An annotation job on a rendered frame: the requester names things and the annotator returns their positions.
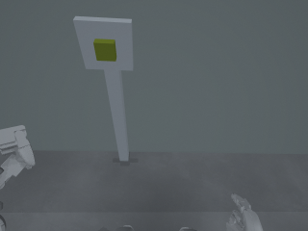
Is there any button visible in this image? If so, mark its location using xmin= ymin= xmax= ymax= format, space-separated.
xmin=93 ymin=38 xmax=116 ymax=62

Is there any panel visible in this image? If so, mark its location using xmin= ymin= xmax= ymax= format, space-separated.
xmin=73 ymin=16 xmax=134 ymax=162

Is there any robot left hand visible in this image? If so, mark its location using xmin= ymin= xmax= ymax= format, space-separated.
xmin=0 ymin=125 xmax=36 ymax=190

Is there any robot right hand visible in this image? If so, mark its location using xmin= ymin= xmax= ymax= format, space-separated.
xmin=226 ymin=193 xmax=264 ymax=231

